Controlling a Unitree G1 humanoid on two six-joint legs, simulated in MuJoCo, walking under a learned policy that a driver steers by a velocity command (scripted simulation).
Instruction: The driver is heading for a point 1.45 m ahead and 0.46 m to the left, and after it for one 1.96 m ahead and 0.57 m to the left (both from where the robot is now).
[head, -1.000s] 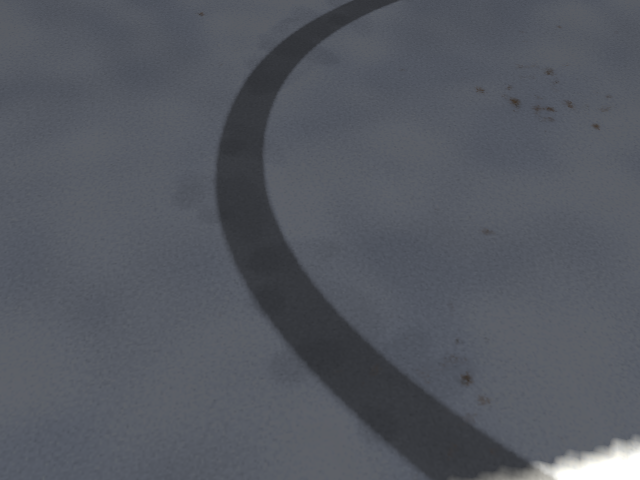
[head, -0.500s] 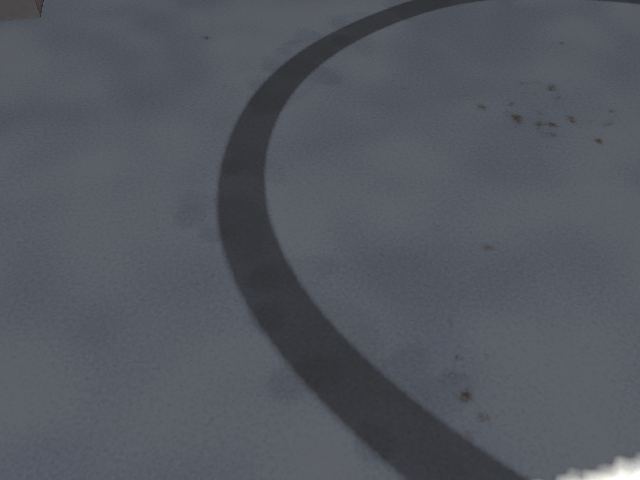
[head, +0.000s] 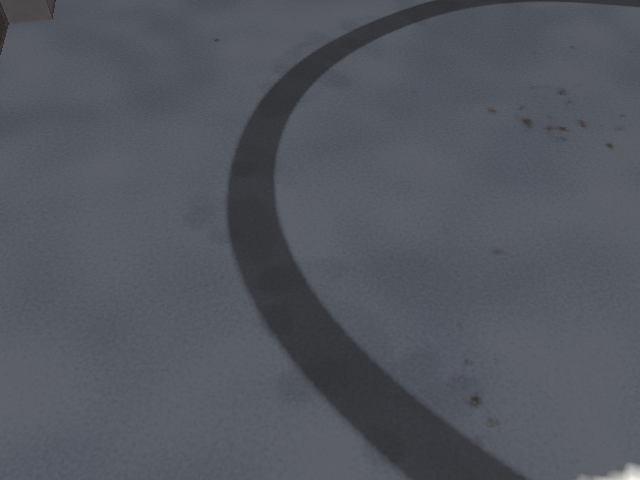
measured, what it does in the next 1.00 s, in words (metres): walks ahead: right foot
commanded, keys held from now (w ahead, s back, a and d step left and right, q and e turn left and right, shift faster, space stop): no key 0.08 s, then w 0.70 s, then w+q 0.22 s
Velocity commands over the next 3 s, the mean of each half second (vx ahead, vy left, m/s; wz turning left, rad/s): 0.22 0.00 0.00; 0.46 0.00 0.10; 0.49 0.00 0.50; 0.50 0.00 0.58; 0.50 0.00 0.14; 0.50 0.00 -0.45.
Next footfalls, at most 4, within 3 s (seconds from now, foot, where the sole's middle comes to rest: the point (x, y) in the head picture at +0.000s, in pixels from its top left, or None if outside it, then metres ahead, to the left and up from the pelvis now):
0.76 right None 0.43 -0.09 -0.77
1.34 left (248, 404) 0.70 0.18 -0.77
1.82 right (285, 285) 1.03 0.11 -0.77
2.32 left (144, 276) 1.06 0.49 -0.77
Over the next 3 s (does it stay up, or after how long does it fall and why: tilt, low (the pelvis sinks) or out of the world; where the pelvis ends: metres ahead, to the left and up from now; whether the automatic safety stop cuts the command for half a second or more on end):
stays up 1.35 0.47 0.00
